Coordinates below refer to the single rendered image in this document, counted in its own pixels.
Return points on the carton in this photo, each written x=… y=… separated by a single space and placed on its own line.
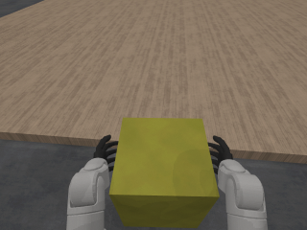
x=163 y=174

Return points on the robot right forearm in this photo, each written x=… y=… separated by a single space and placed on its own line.
x=245 y=202

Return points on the right robot hand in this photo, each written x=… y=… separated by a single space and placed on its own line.
x=222 y=154

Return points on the robot left forearm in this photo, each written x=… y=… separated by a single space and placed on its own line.
x=87 y=196

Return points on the left robot hand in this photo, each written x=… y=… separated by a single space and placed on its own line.
x=102 y=153

